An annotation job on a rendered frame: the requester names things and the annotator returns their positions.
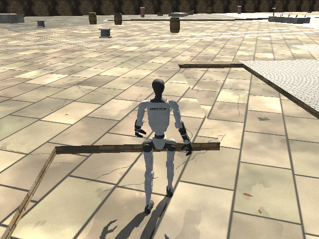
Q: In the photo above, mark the robot right upper arm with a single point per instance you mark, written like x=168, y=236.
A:
x=176, y=112

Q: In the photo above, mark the robot right shin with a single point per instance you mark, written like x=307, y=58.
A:
x=170, y=175

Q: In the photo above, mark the robot left forearm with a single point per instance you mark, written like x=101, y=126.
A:
x=137, y=128

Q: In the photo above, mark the robot left shin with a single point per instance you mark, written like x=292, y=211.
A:
x=148, y=189

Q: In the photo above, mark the robot right hand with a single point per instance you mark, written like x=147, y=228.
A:
x=189, y=149

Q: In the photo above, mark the robot shin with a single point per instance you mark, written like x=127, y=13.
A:
x=148, y=189
x=170, y=175

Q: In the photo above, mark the robot left hand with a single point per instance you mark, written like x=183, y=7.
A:
x=141, y=131

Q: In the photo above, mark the robot right forearm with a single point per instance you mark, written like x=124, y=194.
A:
x=184, y=134

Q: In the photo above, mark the robot left upper arm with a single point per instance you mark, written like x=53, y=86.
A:
x=141, y=112

